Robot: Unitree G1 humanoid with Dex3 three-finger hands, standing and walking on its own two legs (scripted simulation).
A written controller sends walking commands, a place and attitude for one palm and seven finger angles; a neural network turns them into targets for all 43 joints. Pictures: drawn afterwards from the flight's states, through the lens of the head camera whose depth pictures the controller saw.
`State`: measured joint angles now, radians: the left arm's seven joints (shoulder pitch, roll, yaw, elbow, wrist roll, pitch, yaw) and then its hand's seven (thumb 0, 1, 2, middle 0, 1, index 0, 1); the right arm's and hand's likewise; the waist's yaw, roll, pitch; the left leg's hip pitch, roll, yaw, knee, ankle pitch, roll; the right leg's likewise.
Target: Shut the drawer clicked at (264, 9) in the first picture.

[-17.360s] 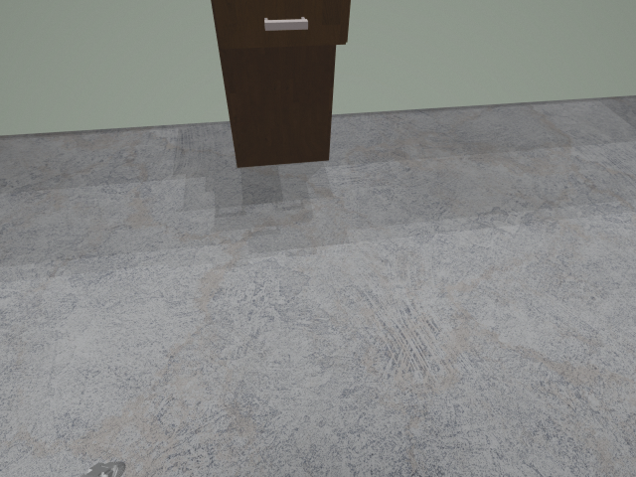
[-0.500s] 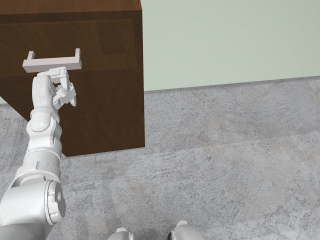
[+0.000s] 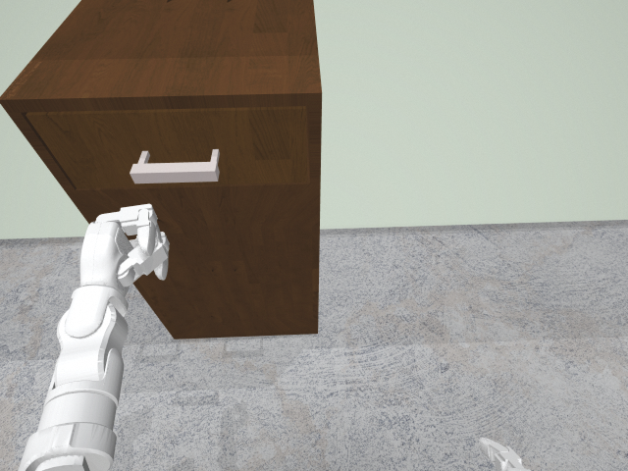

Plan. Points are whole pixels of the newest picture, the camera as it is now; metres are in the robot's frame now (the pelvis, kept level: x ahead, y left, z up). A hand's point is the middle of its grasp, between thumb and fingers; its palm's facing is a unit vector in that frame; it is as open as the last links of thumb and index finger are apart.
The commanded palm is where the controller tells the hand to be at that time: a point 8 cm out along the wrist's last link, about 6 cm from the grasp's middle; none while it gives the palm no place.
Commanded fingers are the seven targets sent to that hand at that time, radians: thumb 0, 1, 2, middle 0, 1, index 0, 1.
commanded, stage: draw the hand back to the body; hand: left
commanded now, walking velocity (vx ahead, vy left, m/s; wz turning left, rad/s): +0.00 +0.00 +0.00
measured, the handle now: (178, 164) +0.58 +0.24 +0.04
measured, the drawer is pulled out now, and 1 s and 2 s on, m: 0.00 0.00 0.00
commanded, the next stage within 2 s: step back with the hand held close in 0.98 s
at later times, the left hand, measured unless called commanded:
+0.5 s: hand (75, 318) +0.25 +0.23 +0.14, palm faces +0.33 -0.90 -0.30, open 3.3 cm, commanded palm +0.20 +0.27 +0.16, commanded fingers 0.00 0.90 0.90 -1.40 -1.60 -1.40 -1.60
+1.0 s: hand out of the picture +0.16 +0.25 +0.18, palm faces +0.44 -0.81 -0.39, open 3.2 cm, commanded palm +0.12 +0.28 +0.20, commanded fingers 0.00 0.90 0.90 -1.40 -1.60 -1.40 -1.60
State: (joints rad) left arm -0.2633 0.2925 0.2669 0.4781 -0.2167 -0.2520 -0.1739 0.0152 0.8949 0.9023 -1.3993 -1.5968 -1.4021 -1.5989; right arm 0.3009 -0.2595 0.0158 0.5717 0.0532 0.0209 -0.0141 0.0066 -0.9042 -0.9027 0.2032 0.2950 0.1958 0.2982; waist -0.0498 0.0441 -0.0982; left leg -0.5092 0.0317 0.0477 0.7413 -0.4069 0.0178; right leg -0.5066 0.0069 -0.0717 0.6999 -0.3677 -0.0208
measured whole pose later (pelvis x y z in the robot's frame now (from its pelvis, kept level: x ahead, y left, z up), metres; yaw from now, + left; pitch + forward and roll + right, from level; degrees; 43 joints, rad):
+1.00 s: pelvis -0.01 +0.00 +0.03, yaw +1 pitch -5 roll -1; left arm 0.53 0.31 0.28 -0.43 -0.06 -0.11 0.11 0.01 0.89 0.90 -1.40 -1.60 -1.41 -1.60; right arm 0.21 -0.23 0.02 0.62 0.01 -0.11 -0.07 0.01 -0.90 -0.90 0.20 0.30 0.20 0.30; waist 0.07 0.08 0.01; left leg -0.08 0.01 0.04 0.44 -0.27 0.02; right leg -0.08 0.00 -0.08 0.41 -0.24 -0.02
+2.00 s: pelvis -0.10 +0.03 +0.02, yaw +4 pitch +1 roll -3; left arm 0.61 0.42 0.39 -0.60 0.00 -0.25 0.15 0.01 0.88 0.90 -1.41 -1.60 -1.41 -1.60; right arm 0.24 -0.21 -0.01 0.56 0.00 -0.08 -0.08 0.01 -0.90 -0.90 0.21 0.30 0.20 0.30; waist -0.03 0.00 0.02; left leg -0.42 -0.02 0.00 0.57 -0.17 0.07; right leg -0.35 0.04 0.00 0.61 -0.22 0.02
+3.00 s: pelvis -0.27 +0.02 +0.02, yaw +0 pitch +0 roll +0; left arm 0.60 0.35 0.35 -0.51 -0.03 -0.20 0.16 0.01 0.88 0.90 -1.41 -1.60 -1.41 -1.60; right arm 0.30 -0.24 -0.01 0.67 0.00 -0.11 -0.10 0.01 -0.90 -0.90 0.20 0.30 0.20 0.30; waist -0.02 -0.04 -0.07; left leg -0.28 -0.01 0.05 0.55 -0.27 0.03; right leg -0.22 -0.02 -0.03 0.58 -0.36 0.00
